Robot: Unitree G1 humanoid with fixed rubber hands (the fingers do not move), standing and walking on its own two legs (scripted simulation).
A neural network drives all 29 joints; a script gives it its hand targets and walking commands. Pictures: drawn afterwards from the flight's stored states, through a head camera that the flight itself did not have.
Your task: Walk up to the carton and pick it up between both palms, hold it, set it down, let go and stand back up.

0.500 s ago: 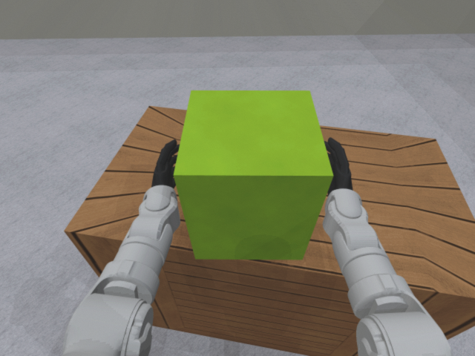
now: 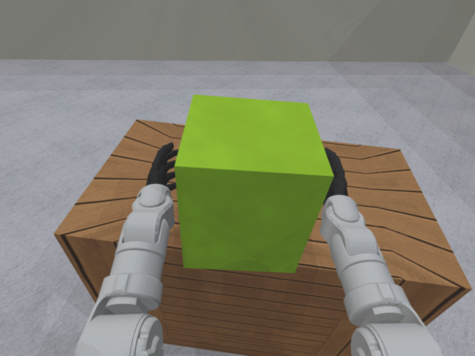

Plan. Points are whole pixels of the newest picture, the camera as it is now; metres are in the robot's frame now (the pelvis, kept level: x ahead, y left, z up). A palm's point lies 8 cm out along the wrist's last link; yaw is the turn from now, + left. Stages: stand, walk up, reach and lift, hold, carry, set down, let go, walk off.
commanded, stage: reach and lift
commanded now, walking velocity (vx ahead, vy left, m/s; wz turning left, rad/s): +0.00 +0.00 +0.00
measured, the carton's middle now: (245, 186) +0.40 -0.02 +0.10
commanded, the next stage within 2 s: hold in 1.32 s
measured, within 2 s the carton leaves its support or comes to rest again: neither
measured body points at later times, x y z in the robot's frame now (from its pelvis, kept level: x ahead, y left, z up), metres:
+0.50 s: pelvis +0.01 +0.00 +0.00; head -0.04 +0.02 +0.45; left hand +0.40 +0.14 +0.16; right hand +0.39 -0.16 +0.18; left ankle +0.04 +0.10 -0.75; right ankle +0.02 -0.11 -0.75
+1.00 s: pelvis +0.01 -0.01 +0.00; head -0.04 +0.01 +0.45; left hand +0.40 +0.14 +0.19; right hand +0.39 -0.16 +0.20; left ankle +0.04 +0.10 -0.75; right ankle +0.02 -0.11 -0.75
